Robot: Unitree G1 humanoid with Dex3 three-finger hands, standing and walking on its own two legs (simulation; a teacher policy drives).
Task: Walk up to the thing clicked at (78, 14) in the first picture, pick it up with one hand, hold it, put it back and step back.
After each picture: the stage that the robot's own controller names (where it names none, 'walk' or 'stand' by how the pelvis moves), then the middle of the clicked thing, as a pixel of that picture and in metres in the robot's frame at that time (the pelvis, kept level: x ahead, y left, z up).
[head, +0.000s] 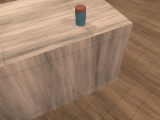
stand; (80, 15) +0.90 +0.03 -0.04
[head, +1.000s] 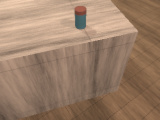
walk; (80, 17) +0.82 +0.05 -0.02
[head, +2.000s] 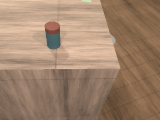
walk; (53, 35) +0.61 +0.17 +0.00
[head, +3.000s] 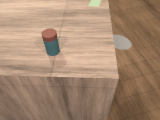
stand; (51, 42) +0.59 +0.18 +0.00
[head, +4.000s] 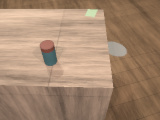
stand; (49, 53) +0.58 +0.19 -0.04
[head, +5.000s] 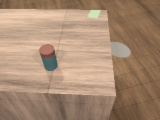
stand; (49, 58) +0.54 +0.18 -0.04
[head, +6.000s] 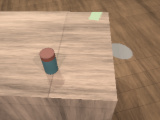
stand; (49, 61) +0.52 +0.18 -0.04
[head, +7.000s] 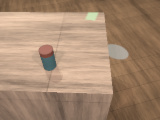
stand; (48, 58) +0.55 +0.19 -0.04
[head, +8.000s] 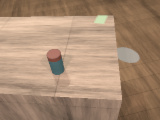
rise first; (56, 62) +0.53 +0.19 -0.04
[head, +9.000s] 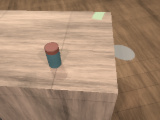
go down; (53, 55) +0.56 +0.18 -0.03
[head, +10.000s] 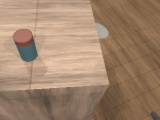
go down; (26, 46) +0.52 +0.18 +0.01
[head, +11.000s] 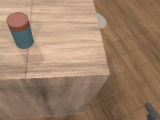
close in; (21, 31) +0.54 +0.18 +0.03
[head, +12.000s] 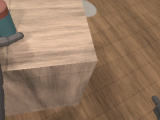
close; (1, 20) +0.56 +0.19 +0.06
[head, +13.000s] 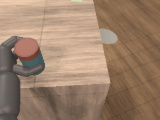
lift; (31, 57) +0.41 +0.16 +0.11
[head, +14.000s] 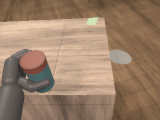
lift; (38, 72) +0.32 +0.15 +0.17
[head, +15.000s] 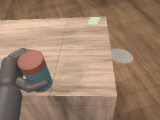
hold; (36, 72) +0.32 +0.15 +0.17
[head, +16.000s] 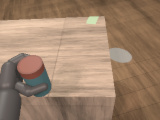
hold; (36, 77) +0.31 +0.15 +0.15
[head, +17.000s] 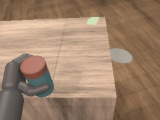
crouch; (38, 77) +0.31 +0.15 +0.15
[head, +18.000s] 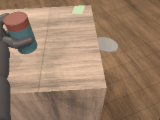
crouch; (22, 34) +0.46 +0.17 +0.18
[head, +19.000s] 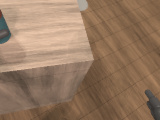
lower; out of the picture +0.53 +0.18 +0.06
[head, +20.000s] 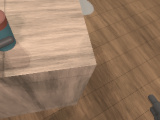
lower; out of the picture +0.51 +0.19 +0.05
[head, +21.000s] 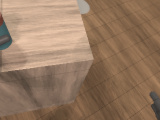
lower; out of the picture +0.52 +0.19 +0.06
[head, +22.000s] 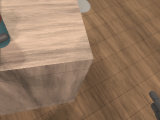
lower; out of the picture +0.52 +0.19 +0.06
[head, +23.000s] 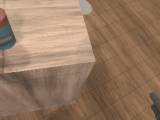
loosen; out of the picture +0.52 +0.18 +0.05
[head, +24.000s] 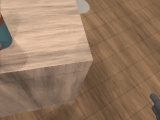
withdraw; out of the picture +0.52 +0.19 +0.06
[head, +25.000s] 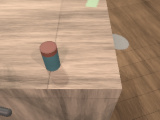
sink last; (50, 56) +0.49 +0.16 +0.01
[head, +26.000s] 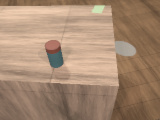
stand; (54, 54) +0.53 +0.17 +0.01
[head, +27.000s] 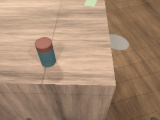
stand; (46, 52) +0.51 +0.18 +0.02
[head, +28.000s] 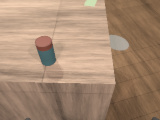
stand; (46, 51) +0.52 +0.18 +0.03
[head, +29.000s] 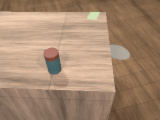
stand; (53, 61) +0.52 +0.16 -0.03
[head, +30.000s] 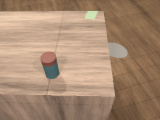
stand; (50, 65) +0.49 +0.17 -0.04
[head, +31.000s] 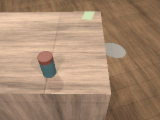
stand; (47, 64) +0.51 +0.18 -0.04
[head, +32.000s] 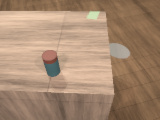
stand; (51, 63) +0.51 +0.17 -0.04
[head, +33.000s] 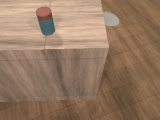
walk; (46, 21) +0.65 +0.18 -0.01
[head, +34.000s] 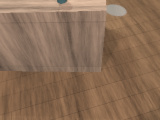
walk; out of the picture +1.00 +0.17 -0.02
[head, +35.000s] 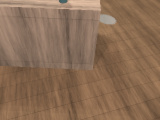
stand; out of the picture +1.17 +0.15 -0.02
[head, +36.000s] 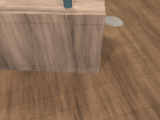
stand; out of the picture +1.15 +0.15 -0.04
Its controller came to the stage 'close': yes
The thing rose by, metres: 0.21
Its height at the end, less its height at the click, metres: +0.00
